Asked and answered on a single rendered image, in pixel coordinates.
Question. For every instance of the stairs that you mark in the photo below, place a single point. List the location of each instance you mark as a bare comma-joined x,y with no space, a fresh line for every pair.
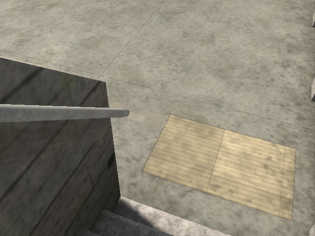
130,218

